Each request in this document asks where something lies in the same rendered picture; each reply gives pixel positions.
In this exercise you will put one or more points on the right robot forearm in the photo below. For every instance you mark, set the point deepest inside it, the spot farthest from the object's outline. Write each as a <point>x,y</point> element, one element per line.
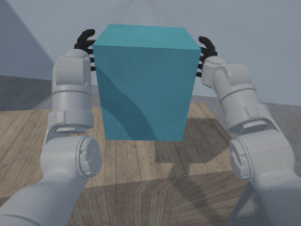
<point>241,104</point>

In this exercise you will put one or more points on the pedestal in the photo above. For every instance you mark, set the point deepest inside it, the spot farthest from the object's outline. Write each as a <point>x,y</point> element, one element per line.
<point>141,182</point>

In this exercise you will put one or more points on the right robot upper arm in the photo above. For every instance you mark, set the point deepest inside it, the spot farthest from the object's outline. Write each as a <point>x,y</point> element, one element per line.
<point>265,159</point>

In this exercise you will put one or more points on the carton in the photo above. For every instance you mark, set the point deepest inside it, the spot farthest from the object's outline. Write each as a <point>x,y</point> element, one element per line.
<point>146,76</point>

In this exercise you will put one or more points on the left robot forearm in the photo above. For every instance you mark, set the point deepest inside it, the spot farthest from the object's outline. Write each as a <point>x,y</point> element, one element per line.
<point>71,96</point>

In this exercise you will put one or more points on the left robot upper arm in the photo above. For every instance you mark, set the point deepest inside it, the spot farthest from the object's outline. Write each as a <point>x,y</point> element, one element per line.
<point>67,164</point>

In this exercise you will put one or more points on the robot left hand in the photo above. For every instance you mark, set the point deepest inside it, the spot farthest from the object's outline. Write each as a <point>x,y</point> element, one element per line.
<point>83,44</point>

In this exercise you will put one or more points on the robot right hand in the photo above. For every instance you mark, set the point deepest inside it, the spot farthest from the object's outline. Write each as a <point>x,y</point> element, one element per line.
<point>209,52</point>

